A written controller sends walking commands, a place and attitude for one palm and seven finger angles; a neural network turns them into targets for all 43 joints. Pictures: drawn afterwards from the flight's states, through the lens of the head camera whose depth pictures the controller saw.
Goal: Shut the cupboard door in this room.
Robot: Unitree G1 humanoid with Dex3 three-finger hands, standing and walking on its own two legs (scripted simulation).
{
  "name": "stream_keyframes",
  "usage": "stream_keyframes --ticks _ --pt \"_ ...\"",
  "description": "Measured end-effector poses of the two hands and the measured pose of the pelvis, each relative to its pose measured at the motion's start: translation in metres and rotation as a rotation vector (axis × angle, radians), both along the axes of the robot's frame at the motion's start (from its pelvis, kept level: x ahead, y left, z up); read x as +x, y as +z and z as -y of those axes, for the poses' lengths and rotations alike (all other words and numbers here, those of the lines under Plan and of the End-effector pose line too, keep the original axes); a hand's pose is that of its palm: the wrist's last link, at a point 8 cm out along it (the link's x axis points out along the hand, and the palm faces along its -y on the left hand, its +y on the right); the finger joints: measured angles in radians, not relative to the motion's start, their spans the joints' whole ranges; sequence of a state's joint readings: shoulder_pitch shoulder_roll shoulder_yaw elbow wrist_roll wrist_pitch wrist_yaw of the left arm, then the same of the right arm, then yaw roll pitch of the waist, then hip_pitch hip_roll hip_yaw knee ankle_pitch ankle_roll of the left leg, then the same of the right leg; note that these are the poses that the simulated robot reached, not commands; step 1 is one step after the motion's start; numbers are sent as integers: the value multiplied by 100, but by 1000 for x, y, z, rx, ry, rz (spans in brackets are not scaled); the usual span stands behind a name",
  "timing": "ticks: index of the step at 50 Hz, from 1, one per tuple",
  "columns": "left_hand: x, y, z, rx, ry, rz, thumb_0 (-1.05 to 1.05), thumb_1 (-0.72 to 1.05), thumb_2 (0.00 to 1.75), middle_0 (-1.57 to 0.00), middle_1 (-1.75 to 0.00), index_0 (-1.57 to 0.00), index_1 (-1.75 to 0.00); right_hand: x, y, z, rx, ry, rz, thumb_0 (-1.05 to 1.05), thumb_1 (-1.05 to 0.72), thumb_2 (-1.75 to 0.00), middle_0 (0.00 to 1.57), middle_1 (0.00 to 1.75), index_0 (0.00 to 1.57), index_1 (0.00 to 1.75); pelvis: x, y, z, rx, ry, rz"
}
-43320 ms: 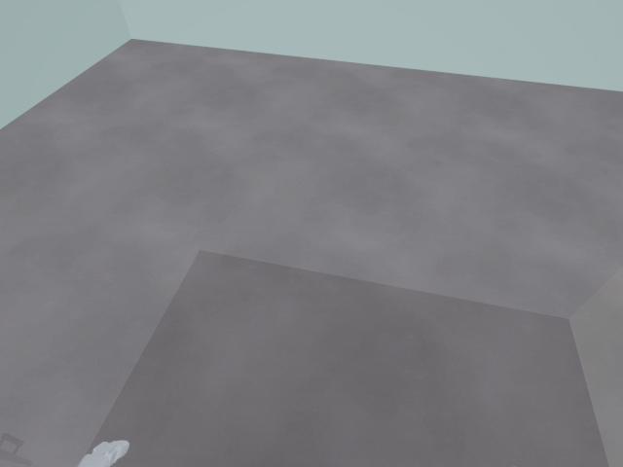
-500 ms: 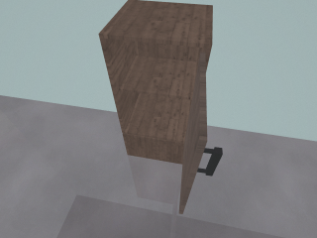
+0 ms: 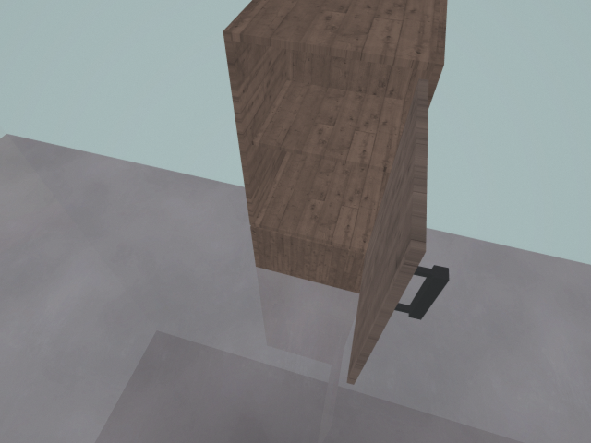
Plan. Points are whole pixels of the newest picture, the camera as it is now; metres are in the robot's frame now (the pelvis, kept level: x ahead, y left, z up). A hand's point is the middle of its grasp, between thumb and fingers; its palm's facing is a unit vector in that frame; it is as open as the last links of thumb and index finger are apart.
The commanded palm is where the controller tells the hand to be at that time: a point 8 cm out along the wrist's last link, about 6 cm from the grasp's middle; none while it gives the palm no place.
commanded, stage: turn or walk to find it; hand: left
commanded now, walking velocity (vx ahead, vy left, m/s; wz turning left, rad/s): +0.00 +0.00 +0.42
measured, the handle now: (414, 291) +0.36 -0.16 -0.04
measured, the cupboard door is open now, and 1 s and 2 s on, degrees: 92 92 92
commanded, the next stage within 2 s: stand and wait in 0.40 s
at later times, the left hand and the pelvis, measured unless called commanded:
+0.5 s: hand out of the picture +0.03 +0.15 -0.14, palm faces +0.25 -0.92 -0.31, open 7.4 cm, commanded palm none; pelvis -0.01 -0.06 +0.01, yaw +13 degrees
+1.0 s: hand out of the picture -0.06 +0.12 -0.17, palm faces +0.22 -0.95 -0.21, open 7.4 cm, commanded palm none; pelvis -0.02 -0.06 +0.00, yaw +6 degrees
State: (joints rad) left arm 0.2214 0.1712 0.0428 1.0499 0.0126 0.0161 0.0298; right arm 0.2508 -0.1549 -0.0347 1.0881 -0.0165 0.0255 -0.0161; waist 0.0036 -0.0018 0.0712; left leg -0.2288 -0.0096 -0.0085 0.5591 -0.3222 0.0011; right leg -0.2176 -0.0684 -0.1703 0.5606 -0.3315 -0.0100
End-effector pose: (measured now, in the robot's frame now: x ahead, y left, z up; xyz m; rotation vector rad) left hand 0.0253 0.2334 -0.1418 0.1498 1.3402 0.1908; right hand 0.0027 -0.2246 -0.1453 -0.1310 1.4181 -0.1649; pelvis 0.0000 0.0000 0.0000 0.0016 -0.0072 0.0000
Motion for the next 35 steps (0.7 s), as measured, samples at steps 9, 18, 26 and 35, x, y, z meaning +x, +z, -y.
stream_keyframes --ticks 9,18,26,35 --pt "-5 3 -17 39 46 -1 1 91 90 -20 -30 -20 -30 25 4 3 -14 60 69 1 -91 -90 20 30 20 30 -7 0 2 11 55 -19" --pt "20 28 8 104 85 156 1 91 90 -20 -30 -20 -29 40 -9 48 10 141 46 1 -91 -90 20 30 20 30 -9 -1 41 24 151 -30" --pt "-18 42 46 117 170 140 1 91 90 -20 -30 -20 -30 85 -3 86 7 217 94 1 -91 -90 20 30 20 30 -7 8 67 60 223 -8" --pt "-83 31 78 45 249 -3 1 90 90 -20 -30 -20 -30 119 5 74 11 301 128 1 -91 -90 19 30 19 30 -4 12 71 49 236 -16"
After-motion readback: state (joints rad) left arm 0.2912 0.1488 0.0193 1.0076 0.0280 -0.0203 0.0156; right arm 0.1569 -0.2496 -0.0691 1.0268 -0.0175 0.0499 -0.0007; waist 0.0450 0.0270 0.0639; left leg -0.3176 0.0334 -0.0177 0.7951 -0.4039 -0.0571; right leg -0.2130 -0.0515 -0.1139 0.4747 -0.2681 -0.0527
